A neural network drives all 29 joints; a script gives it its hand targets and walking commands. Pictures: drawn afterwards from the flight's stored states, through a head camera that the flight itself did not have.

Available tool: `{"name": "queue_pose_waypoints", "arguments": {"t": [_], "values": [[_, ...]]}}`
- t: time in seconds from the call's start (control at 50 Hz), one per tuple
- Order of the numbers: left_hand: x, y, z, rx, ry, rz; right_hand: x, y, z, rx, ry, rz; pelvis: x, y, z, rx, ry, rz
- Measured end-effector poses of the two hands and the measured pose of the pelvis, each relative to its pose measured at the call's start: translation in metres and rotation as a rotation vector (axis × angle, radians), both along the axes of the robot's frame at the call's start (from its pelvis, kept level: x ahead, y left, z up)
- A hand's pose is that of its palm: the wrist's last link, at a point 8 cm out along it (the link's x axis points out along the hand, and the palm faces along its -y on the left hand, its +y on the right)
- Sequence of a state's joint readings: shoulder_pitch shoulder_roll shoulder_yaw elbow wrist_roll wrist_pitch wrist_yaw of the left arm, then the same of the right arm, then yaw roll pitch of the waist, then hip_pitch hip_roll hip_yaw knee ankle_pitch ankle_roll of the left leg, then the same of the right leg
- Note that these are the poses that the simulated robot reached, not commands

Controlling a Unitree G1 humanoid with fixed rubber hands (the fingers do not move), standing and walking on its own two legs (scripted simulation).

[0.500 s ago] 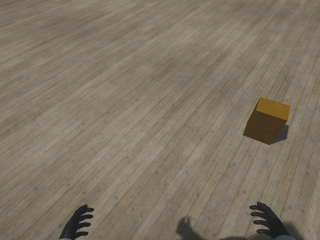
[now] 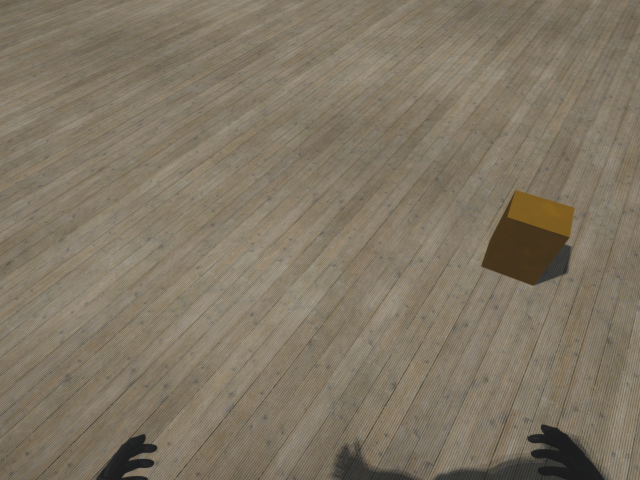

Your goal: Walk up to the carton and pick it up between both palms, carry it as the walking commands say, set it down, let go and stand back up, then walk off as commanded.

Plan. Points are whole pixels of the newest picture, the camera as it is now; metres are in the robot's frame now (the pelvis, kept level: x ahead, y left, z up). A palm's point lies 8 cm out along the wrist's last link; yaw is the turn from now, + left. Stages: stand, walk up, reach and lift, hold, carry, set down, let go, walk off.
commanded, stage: stand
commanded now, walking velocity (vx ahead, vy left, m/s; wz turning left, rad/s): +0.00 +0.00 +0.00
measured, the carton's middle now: (524, 239) +0.95 -0.71 -0.61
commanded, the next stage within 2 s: walk up in 0.74 s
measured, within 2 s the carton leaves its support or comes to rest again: neither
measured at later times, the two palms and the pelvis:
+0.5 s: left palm out of the picture +0.12 +0.31 -0.09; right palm out of the picture +0.11 -0.30 -0.08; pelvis +0.00 +0.00 +0.02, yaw +0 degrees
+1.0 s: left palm out of the picture +0.11 +0.31 -0.08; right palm out of the picture +0.10 -0.32 -0.07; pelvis +0.01 +0.00 +0.02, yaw -5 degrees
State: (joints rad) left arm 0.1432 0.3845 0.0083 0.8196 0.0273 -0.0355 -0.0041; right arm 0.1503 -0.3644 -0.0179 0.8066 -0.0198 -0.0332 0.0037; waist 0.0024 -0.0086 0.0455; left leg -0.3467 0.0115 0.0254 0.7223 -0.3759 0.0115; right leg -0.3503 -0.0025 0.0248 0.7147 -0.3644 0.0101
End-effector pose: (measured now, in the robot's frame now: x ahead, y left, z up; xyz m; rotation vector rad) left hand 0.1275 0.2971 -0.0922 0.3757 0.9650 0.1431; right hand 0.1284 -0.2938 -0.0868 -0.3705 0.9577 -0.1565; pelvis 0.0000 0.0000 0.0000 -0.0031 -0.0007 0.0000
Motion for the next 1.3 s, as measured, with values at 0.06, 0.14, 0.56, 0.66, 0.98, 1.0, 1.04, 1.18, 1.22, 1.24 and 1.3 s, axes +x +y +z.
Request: {"name": "queue_pose_waypoints", "arguments": {"t": [0.06, 0.14, 0.56, 0.66, 0.98, 1.0, 1.04, 1.18, 1.22, 1.24, 1.3], "values": [[-0.003, 0.002, 0.0, 0.002, 0.02, 0.004, -0.002, 0.0, 0.0, 0.0, 0.014, -0.004, 0.0, 0.001, 0.002, 0.0, -0.002, -0.001], [-0.007, 0.005, 0.0, 0.007, 0.044, 0.01, -0.005, -0.001, 0.0, -0.001, 0.033, -0.013, 0.001, 0.002, 0.005, 0.001, -0.004, -0.003], [-0.012, 0.008, 0.008, 0.006, 0.125, 0.029, -0.021, -0.005, 0.006, 0.006, 0.128, -0.065, 0.005, 0.003, 0.022, 0.005, -0.02, -0.008], [-0.013, 0.008, 0.009, 0.007, 0.137, 0.034, -0.024, -0.006, 0.007, 0.008, 0.144, -0.074, 0.006, 0.003, 0.025, 0.006, -0.022, -0.008], [-0.016, 0.009, 0.011, 0.008, 0.178, 0.004, -0.028, -0.019, 0.011, 0.0, 0.114, -0.117, 0.007, -0.001, 0.025, 0.02, -0.025, -0.06], [-0.013, 0.01, 0.01, 0.013, 0.189, -0.019, -0.029, -0.026, 0.014, -0.01, 0.081, -0.136, 0.008, -0.003, 0.024, 0.028, -0.027, -0.086], [-0.002, 0.008, 0.013, 0.023, 0.2, -0.06, -0.038, -0.044, 0.019, -0.04, 0.042, -0.177, 0.011, -0.007, 0.022, 0.032, -0.03, -0.12], [0.067, -0.024, 0.026, 0.035, 0.151, -0.178, -0.078, -0.118, 0.03, -0.134, 0.05, -0.294, 0.032, -0.039, 0.015, 0.027, -0.049, -0.222], [0.088, -0.038, 0.026, 0.05, 0.126, -0.206, -0.083, -0.139, 0.024, -0.146, 0.054, -0.321, 0.041, -0.054, 0.007, 0.027, -0.045, -0.244], [0.098, -0.045, 0.023, 0.062, 0.108, -0.216, -0.084, -0.149, 0.019, -0.15, 0.057, -0.331, 0.046, -0.063, 0.001, 0.024, -0.042, -0.251], [0.114, -0.064, 0.019, 0.078, 0.08, -0.232, -0.077, -0.164, 0.01, -0.136, 0.067, -0.352, 0.056, -0.078, -0.007, 0.0, -0.042, -0.285]]}}
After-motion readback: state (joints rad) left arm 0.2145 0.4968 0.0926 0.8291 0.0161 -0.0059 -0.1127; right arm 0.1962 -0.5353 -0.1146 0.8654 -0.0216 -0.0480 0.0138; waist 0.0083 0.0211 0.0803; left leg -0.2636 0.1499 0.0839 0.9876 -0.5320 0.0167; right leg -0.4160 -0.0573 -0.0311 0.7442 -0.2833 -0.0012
